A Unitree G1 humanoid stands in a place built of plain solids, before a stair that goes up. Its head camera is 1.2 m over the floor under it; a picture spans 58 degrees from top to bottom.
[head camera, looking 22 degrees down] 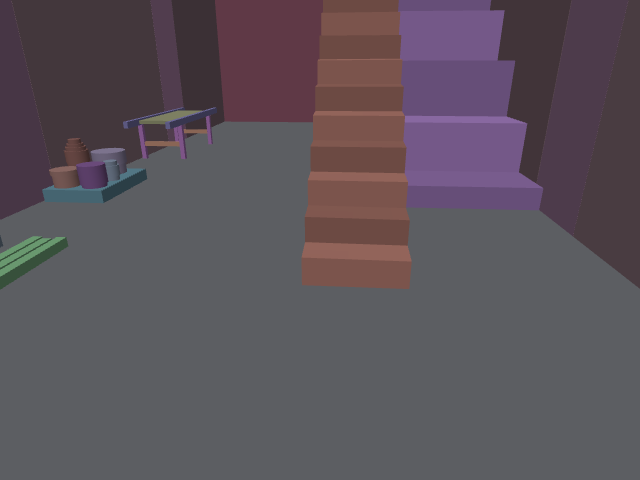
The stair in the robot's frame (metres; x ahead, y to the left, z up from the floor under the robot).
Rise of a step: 0.18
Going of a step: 0.20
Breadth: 0.62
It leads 4 degrees to the right of straight ahead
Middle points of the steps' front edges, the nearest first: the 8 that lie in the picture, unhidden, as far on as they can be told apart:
2.24 -0.20 0.18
2.44 -0.22 0.35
2.64 -0.23 0.53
2.84 -0.25 0.70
3.04 -0.26 0.88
3.25 -0.28 1.06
3.45 -0.29 1.23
3.65 -0.31 1.41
